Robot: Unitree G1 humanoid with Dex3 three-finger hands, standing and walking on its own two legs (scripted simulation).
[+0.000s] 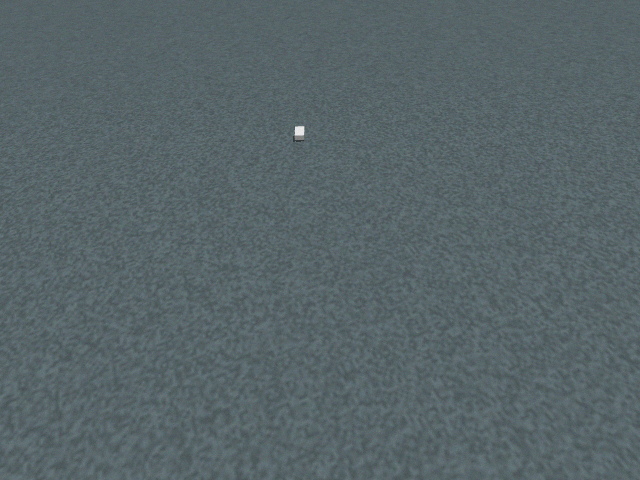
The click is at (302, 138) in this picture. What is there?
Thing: flat box
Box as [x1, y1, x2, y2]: [294, 126, 304, 139]
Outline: 295,126 295,139 303,139 303,126
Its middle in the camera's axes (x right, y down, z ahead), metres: -0.12 -0.64 +2.22
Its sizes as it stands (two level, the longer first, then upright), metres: 0.093 0.053 0.029
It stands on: the floor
